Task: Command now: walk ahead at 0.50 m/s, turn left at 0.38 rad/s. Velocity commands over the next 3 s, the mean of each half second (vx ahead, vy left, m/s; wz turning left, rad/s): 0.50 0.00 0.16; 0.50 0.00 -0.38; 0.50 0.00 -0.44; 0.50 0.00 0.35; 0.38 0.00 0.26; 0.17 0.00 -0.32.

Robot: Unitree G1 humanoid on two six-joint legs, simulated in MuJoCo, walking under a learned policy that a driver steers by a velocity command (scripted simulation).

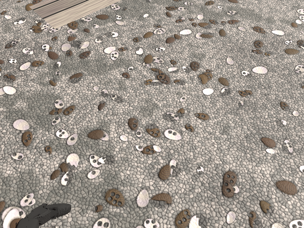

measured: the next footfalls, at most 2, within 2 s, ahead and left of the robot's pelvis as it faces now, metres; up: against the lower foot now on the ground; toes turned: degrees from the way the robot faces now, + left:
right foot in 0.06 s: +0.20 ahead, -0.14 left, +0.00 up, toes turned +5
left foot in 0.54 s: +0.45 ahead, +0.13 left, +0.00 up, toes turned +3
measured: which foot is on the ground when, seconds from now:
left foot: down 0.00-0.08, up 0.10-0.52, down 0.54-1.00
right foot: up 0.00-0.04, down 0.06-0.56, up 0.58-1.00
